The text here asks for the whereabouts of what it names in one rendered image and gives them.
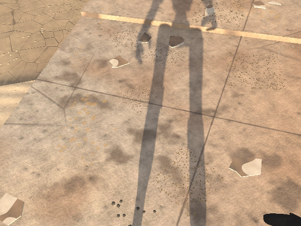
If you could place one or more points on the robot right hand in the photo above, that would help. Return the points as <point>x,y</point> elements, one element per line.
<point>274,219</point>

